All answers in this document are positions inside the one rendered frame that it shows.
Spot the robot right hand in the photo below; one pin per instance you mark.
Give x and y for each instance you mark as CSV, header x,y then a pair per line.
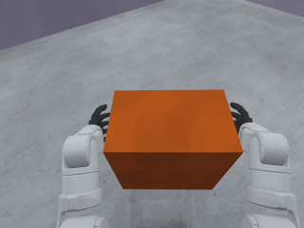
x,y
242,117

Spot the right robot forearm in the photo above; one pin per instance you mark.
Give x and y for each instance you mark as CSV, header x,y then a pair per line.
x,y
269,157

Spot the left robot upper arm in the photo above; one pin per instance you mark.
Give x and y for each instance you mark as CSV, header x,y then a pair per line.
x,y
94,221

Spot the left robot forearm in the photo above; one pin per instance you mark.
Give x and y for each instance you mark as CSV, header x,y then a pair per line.
x,y
80,176

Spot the right robot upper arm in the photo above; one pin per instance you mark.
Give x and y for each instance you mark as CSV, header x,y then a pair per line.
x,y
265,221

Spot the robot left hand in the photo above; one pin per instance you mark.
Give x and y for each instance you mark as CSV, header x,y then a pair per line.
x,y
96,118

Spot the carton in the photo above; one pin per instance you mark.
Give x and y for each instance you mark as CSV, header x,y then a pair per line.
x,y
183,139

